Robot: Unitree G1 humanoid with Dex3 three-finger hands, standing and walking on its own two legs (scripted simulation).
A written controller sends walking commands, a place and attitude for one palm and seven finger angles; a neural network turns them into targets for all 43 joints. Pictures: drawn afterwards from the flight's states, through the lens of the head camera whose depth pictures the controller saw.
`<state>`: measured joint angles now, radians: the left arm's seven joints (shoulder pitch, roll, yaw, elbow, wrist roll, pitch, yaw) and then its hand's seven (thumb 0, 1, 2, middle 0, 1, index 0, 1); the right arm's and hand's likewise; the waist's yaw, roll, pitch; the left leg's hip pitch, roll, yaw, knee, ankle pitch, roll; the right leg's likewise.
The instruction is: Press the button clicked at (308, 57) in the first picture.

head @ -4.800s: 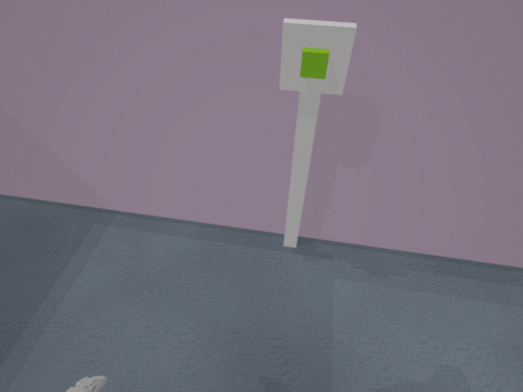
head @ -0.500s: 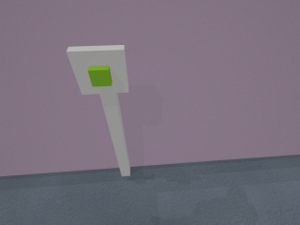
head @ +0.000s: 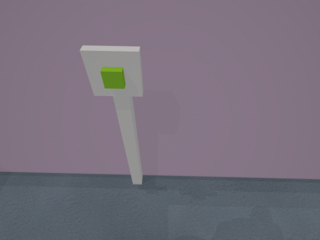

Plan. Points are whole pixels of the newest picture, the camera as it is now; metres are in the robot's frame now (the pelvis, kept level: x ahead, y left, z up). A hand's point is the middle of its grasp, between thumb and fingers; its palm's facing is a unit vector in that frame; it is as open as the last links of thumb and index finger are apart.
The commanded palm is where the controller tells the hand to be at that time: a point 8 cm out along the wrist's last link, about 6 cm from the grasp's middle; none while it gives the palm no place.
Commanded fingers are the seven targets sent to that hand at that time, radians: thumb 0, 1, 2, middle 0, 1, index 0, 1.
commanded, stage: come to a stop and stand still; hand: left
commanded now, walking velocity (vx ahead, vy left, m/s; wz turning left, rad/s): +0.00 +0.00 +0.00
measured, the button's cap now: (113, 77) +0.55 +0.19 +0.11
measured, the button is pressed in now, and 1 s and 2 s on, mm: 0 0 0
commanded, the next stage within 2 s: look again from close up in 0.68 s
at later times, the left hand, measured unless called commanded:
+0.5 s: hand out of the picture +0.00 +0.20 -0.17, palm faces +0.02 -0.98 -0.19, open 7.4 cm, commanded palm none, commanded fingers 0.00 0.90 0.90 -0.20 -0.30 -0.20 -0.30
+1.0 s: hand out of the picture +0.00 +0.24 -0.18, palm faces +0.02 -0.98 -0.21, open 7.4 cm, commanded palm none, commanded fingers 0.00 0.90 0.90 -0.20 -0.30 -0.20 -0.30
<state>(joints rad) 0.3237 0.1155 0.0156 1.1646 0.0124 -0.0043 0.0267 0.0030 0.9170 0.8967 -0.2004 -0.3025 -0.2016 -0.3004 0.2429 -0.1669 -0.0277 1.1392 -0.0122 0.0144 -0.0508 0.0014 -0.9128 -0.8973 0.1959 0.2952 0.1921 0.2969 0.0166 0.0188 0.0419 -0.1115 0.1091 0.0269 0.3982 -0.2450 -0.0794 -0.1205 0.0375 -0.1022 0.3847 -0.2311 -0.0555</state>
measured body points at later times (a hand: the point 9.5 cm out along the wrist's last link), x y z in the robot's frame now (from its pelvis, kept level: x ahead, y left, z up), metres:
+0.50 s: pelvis +0.00 +0.03 +0.00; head +0.01 +0.03 +0.45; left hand +0.00 +0.26 -0.16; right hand -0.04 -0.17 -0.16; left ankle -0.02 +0.17 -0.74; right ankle -0.01 -0.08 -0.74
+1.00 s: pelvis -0.02 +0.06 -0.01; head -0.03 +0.06 +0.44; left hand +0.00 +0.29 -0.17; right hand +0.03 -0.18 -0.16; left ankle -0.02 +0.17 -0.74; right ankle -0.01 -0.08 -0.74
